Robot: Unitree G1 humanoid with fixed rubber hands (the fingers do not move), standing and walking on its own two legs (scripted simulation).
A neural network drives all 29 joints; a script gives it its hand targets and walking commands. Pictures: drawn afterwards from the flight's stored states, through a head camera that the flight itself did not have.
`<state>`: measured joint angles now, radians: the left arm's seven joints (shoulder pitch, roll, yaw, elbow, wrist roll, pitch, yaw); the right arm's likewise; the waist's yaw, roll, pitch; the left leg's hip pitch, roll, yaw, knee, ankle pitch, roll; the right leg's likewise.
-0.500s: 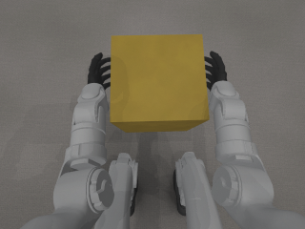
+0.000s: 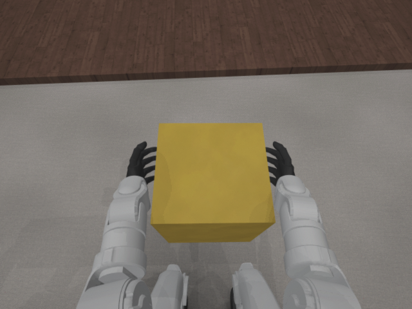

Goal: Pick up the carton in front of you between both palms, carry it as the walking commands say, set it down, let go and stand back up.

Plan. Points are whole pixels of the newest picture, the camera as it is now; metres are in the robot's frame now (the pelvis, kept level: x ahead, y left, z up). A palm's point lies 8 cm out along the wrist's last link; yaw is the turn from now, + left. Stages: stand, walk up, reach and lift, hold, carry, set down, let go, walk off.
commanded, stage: reach and lift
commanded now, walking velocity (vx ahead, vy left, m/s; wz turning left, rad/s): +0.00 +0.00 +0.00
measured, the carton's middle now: (210, 189) +0.38 +0.00 -0.09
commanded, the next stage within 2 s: hold in 1.52 s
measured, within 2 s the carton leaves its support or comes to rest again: neither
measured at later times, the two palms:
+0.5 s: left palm (108, 164) +0.34 +0.15 +0.13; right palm (316, 163) +0.34 -0.15 +0.12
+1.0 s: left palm (103, 159) +0.34 +0.15 +0.14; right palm (322, 160) +0.33 -0.15 +0.14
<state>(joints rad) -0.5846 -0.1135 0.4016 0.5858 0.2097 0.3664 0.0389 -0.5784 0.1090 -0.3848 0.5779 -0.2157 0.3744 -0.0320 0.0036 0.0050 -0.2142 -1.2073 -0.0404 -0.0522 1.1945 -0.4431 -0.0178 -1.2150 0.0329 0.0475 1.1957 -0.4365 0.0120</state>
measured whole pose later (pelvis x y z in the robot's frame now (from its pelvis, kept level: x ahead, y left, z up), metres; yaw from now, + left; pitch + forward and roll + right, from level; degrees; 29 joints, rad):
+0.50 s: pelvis +0.04 +0.00 +0.11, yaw +0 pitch +1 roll +0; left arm -0.29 -0.16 0.29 0.40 0.24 0.53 0.02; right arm -0.28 0.16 -0.28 0.39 -0.24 0.54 -0.01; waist 0.00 0.00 -0.07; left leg -0.32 -0.02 -0.06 0.55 -0.26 -0.01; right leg -0.32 0.02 0.05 0.55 -0.26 0.01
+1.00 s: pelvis +0.03 +0.00 +0.11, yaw +0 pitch -5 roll +0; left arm -0.35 -0.18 0.33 0.37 0.31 0.61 -0.02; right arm -0.34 0.18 -0.33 0.37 -0.31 0.61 0.03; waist 0.00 0.00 0.04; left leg -0.15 -0.02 -0.06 0.44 -0.21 0.00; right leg -0.16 0.02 0.06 0.45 -0.20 0.01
